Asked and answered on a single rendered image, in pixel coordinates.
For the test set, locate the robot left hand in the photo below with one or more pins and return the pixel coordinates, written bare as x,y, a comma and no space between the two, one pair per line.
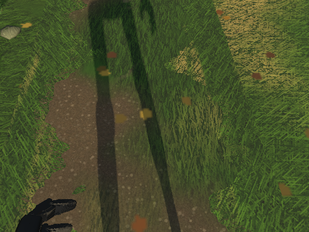
45,211

